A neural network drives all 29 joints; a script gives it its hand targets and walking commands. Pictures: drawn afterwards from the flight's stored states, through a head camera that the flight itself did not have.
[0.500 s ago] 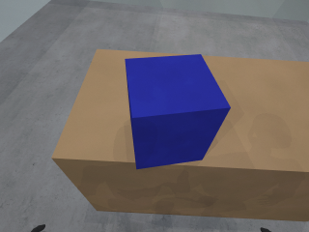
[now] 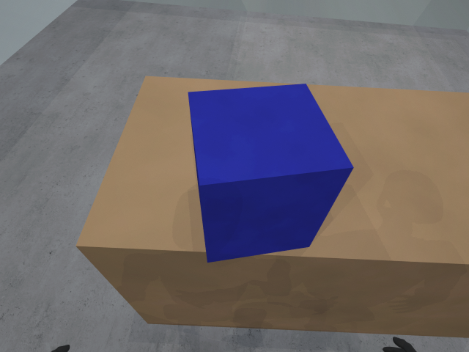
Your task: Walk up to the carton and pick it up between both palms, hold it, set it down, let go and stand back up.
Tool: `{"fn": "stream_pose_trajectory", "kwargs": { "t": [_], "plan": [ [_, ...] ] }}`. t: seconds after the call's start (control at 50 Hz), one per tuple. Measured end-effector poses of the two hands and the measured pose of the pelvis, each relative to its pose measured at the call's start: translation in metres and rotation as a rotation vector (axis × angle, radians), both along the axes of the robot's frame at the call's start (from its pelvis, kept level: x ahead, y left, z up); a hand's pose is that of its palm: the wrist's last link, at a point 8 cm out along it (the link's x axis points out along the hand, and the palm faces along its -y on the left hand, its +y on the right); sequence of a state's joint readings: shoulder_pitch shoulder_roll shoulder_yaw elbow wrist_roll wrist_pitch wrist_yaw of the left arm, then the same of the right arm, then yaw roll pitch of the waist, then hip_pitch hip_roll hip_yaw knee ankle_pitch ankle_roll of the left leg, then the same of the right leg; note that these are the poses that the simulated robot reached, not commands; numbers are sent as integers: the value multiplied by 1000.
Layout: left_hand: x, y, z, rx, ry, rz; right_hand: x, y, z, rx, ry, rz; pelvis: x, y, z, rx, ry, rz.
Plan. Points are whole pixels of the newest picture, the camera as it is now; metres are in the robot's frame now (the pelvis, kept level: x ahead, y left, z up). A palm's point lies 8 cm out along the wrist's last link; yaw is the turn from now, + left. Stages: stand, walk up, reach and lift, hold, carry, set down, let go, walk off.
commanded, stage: walk up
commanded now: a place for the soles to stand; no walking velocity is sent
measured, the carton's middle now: (254, 177) +0.42 -0.02 +0.06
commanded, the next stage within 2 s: reach and lift in 0.46 s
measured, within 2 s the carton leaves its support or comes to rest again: neither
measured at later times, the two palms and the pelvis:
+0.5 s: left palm out of the picture +0.11 +0.31 -0.10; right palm out of the picture +0.10 -0.33 -0.10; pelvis +0.00 -0.01 +0.00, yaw +0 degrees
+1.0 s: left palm (90, 308) +0.20 +0.25 -0.06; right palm (444, 337) +0.18 -0.34 -0.04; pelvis +0.03 -0.03 +0.01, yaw -1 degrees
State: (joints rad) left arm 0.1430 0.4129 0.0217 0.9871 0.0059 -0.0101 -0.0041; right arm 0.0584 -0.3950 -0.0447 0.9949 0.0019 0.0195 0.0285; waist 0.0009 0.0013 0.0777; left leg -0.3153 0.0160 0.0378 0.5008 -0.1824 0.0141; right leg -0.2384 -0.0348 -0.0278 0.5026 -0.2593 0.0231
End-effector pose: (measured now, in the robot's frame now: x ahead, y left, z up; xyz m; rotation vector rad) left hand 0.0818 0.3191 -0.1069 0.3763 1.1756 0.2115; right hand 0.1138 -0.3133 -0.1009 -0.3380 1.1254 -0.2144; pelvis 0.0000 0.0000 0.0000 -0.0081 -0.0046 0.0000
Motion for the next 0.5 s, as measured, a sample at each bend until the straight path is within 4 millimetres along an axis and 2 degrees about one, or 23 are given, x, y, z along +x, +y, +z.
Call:
{"fn": "stream_pose_trajectory", "kwargs": {
  "t": [0.14, 0.28, 0.5],
  "plan": [
    [17, -4, 6, 12, -39, -21, 8, -6, 0, 0, -27, 0, 1, -4, -1, 1, -4, 1],
    [27, -7, 9, 14, -66, -35, 1, -11, 0, -3, -21, -2, 0, -6, -2, 3, -7, -1],
    [27, -13, 7, 2, -64, -44, -12, -14, -2, 0, 3, -3, -1, -9, -2, 6, -3, -3]
  ]
}}
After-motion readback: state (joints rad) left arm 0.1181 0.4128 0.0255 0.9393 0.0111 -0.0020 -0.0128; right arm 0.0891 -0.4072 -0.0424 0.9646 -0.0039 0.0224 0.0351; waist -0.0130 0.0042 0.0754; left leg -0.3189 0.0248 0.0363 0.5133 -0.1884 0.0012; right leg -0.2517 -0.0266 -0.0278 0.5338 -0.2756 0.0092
